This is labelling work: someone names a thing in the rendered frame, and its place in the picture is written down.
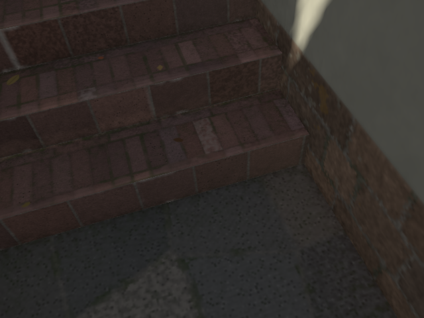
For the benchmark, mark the stairs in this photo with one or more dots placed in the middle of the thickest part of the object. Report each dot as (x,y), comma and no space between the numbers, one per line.
(109,107)

